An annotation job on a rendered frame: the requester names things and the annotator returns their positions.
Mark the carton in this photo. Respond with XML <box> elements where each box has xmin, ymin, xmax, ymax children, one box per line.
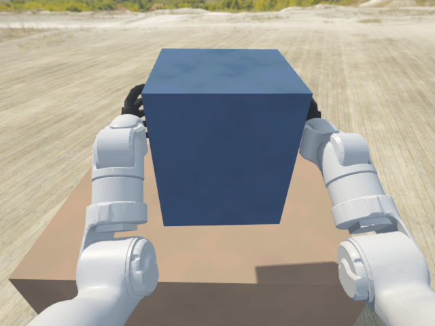
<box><xmin>141</xmin><ymin>48</ymin><xmax>313</xmax><ymax>226</ymax></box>

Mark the robot right upper arm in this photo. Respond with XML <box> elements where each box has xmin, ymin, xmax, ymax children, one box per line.
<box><xmin>337</xmin><ymin>231</ymin><xmax>435</xmax><ymax>326</ymax></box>

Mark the robot right hand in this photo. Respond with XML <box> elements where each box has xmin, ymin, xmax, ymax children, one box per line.
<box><xmin>306</xmin><ymin>97</ymin><xmax>321</xmax><ymax>121</ymax></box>

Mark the pedestal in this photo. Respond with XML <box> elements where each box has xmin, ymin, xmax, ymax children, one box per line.
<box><xmin>8</xmin><ymin>144</ymin><xmax>366</xmax><ymax>326</ymax></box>

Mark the right robot forearm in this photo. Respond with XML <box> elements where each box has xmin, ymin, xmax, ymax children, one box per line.
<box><xmin>299</xmin><ymin>118</ymin><xmax>431</xmax><ymax>281</ymax></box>

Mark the robot left hand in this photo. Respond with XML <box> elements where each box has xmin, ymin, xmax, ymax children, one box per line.
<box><xmin>121</xmin><ymin>84</ymin><xmax>149</xmax><ymax>138</ymax></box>

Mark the robot left upper arm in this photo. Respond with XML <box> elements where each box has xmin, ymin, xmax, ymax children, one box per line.
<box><xmin>26</xmin><ymin>236</ymin><xmax>159</xmax><ymax>326</ymax></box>

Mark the left robot forearm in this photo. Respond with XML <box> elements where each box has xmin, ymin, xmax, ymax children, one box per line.
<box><xmin>76</xmin><ymin>114</ymin><xmax>148</xmax><ymax>290</ymax></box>

